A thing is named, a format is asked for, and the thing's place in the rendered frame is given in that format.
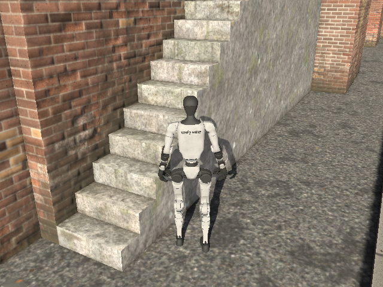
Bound stairs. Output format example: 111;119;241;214
56;0;322;271

